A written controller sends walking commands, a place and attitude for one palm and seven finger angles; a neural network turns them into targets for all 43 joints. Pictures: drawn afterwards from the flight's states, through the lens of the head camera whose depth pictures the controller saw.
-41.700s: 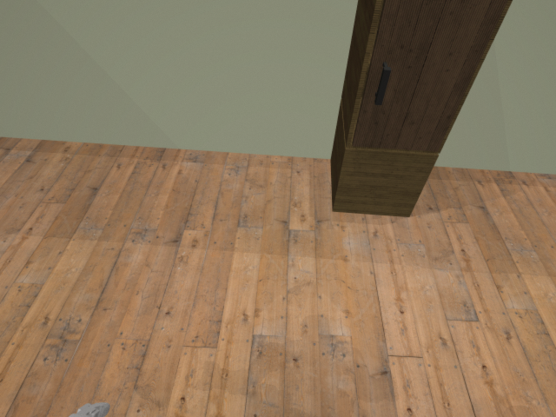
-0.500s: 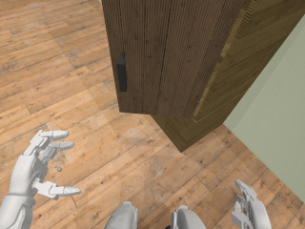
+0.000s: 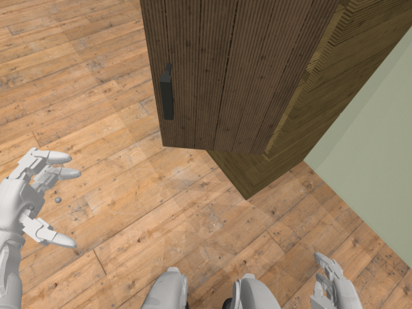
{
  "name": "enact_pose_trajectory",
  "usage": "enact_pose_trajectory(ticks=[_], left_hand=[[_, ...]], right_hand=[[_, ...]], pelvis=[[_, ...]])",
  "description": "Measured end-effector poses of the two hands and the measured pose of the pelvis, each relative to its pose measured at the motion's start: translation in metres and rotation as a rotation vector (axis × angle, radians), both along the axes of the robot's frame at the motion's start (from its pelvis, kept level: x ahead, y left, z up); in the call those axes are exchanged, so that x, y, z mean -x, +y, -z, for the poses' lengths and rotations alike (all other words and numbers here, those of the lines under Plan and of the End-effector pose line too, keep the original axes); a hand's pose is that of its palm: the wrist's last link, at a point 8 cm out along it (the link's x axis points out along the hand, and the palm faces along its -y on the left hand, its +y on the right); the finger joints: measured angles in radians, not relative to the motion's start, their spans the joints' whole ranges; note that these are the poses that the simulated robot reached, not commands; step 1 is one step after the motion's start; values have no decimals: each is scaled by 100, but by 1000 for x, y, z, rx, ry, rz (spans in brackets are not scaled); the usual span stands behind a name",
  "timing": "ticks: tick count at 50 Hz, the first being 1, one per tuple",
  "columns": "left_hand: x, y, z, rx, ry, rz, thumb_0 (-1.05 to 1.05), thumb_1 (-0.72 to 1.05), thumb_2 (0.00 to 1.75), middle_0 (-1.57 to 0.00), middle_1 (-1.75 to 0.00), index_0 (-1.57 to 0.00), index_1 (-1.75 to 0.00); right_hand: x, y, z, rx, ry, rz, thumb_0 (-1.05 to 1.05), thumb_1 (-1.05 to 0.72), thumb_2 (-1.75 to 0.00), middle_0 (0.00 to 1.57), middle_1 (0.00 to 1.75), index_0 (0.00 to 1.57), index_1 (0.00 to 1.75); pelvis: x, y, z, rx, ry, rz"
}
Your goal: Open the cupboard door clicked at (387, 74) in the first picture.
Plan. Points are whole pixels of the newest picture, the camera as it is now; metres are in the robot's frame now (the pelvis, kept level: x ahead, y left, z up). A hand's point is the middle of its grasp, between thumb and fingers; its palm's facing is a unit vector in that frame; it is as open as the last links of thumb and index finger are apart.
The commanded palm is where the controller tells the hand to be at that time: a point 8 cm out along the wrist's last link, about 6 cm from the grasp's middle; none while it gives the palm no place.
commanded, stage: raise the hand with hooked fingers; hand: left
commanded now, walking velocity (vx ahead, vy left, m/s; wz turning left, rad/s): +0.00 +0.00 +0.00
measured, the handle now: (168, 92) +0.56 +0.13 +0.03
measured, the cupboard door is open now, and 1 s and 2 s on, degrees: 51 51 51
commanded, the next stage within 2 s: move the hooked fingers beside the handle in 0.44 s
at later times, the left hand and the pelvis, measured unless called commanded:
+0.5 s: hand (62, 200) +0.28 +0.27 +0.04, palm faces +0.00 -1.00 -0.06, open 14.0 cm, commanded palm +0.26 +0.32 +0.04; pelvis +0.00 +0.00 +0.00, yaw +0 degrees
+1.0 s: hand (92, 166) +0.35 +0.24 +0.03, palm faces -0.01 -1.00 -0.04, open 14.0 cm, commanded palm +0.34 +0.29 +0.04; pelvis +0.00 -0.01 +0.00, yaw -1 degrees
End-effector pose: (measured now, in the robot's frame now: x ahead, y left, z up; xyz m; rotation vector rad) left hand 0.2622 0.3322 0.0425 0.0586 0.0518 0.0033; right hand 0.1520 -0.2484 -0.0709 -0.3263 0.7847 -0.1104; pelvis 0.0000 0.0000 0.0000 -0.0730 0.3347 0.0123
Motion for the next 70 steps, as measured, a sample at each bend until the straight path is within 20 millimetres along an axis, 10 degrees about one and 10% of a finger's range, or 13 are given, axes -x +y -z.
enact_pose_trajectory(ticks=[31,70], left_hand=[[-3,-8,2,10,-2,-4,-1,-50,30,-30,-120,-30,-120],[-126,-52,9,34,-22,21,-1,-50,30,-30,-120,-30,-120]], right_hand=[[-10,1,0,-15,-16,-9,1,-90,-89,21,30,21,30],[54,-25,23,7,256,140,1,-90,-89,21,30,21,30]], pelvis=[[-2,-4,0,-3,6,0],[-9,-9,2,-15,60,26]])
